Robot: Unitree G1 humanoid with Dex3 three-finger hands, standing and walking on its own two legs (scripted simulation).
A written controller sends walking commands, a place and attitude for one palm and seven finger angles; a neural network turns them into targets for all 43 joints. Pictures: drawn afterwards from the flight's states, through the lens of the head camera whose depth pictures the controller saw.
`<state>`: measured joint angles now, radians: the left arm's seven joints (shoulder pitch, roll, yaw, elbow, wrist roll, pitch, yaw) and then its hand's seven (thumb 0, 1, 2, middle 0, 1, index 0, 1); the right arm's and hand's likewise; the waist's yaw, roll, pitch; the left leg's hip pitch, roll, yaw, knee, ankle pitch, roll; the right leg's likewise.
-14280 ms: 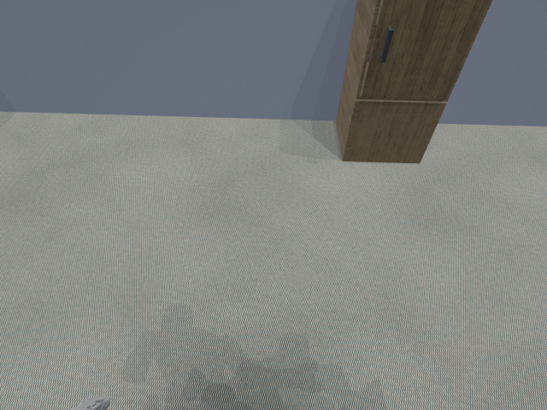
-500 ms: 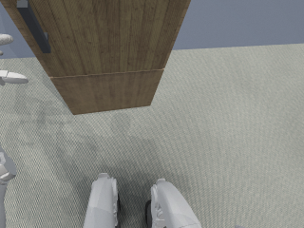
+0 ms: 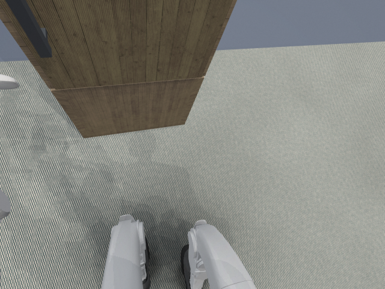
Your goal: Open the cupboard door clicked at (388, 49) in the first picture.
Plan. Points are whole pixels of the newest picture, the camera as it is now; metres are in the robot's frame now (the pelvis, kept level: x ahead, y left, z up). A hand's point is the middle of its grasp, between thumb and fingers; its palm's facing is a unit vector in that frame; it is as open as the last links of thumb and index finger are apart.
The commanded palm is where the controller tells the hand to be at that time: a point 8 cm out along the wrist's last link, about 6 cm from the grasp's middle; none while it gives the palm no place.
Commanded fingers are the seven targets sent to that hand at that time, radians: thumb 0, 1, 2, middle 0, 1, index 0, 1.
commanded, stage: move the hooked fingers beside the handle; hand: left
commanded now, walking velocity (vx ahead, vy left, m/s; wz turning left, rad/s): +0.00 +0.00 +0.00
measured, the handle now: (29, 16) +0.57 +0.26 +0.07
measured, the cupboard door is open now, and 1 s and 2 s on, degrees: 0 0 0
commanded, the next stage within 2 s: slide the fingers in behind the handle in 0.46 s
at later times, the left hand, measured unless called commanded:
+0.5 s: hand out of the picture +0.51 +0.32 +0.06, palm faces +0.19 -0.98 -0.02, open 14.0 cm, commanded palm +0.51 +0.33 +0.06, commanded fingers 0.00 -0.50 0.30 -0.30 -1.20 -0.30 -1.20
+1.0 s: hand (3, 45) +0.53 +0.30 +0.05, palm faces +0.19 -0.98 -0.01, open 14.0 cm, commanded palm +0.52 +0.30 +0.06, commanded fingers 0.00 -0.50 0.30 -0.30 -1.20 -0.30 -1.20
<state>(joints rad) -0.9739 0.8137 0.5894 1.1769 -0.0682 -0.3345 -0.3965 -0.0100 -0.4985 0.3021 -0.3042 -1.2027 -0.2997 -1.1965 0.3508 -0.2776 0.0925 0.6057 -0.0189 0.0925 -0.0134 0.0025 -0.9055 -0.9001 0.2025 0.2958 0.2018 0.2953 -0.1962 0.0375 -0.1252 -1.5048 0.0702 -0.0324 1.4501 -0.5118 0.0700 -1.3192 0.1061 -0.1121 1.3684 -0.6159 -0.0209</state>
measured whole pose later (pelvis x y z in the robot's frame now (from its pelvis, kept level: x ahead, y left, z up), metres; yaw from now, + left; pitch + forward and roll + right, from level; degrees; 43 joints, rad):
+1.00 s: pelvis +0.00 -0.01 +0.00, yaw +0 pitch +32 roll -9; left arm -0.99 0.76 0.53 1.18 -0.06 -0.36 -0.32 -0.01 -0.50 0.30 -0.31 -1.21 -0.30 -1.20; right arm 0.33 -0.28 0.08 0.61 -0.03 0.08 -0.01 0.00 -0.91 -0.90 0.20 0.30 0.20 0.30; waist -0.20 0.04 -0.13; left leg -1.51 0.07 -0.04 1.46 -0.51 0.06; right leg -1.33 0.11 -0.12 1.39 -0.62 -0.04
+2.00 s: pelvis +0.01 +0.00 +0.01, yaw +4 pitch +31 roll -9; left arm -1.03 0.59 0.31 1.20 -0.10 -0.41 -0.12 -0.01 -0.50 0.30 -0.17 -1.19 -0.15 -1.18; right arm 0.33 -0.25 0.04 0.69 -0.06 0.08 0.04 0.00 -0.91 -0.90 0.20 0.30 0.20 0.30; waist -0.16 0.03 -0.15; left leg -1.47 0.01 -0.08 1.41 -0.49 0.06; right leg -1.26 0.07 -0.16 1.33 -0.63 -0.03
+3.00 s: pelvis +0.01 -0.01 +0.01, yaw +2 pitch +31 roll -8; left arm -0.94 0.64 0.44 1.18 -0.10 -0.42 -0.23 -0.01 -0.50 0.30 -0.21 -1.17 -0.19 -1.16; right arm 0.33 -0.26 0.05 0.66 -0.04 0.08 0.02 0.00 -0.91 -0.90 0.20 0.30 0.20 0.30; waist -0.17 0.04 -0.14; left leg -1.44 0.04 -0.05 1.41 -0.51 0.06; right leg -1.24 0.09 -0.12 1.33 -0.63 -0.03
